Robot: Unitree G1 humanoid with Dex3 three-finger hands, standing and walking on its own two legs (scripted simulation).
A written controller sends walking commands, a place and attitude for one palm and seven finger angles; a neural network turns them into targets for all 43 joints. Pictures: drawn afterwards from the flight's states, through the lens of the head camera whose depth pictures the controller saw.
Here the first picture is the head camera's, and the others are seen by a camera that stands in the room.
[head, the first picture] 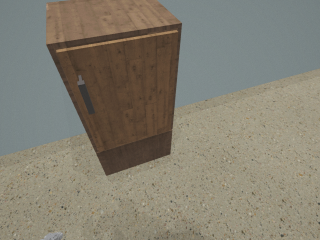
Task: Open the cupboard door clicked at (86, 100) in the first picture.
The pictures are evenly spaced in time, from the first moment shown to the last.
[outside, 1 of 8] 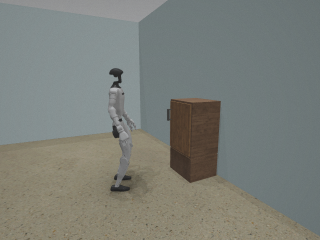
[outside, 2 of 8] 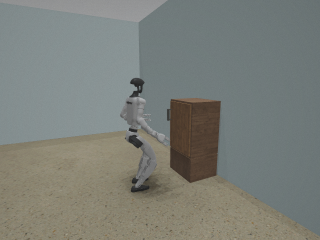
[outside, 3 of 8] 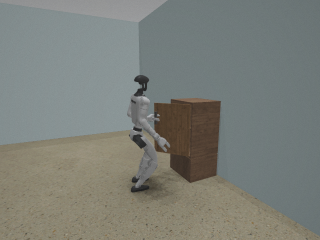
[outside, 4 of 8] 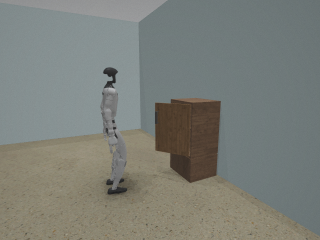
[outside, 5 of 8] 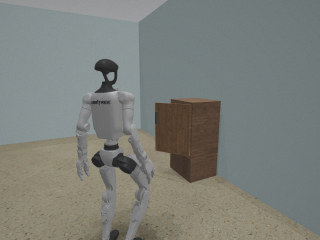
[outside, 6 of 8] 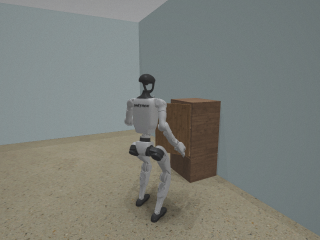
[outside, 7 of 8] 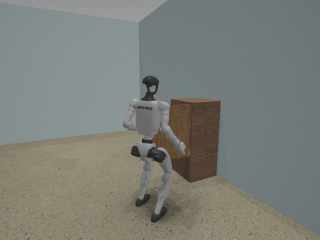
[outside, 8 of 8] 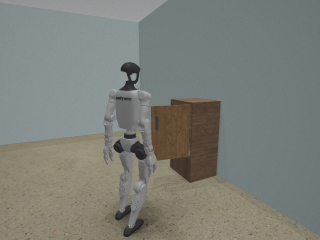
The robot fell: no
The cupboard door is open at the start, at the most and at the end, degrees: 0 82 81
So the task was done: yes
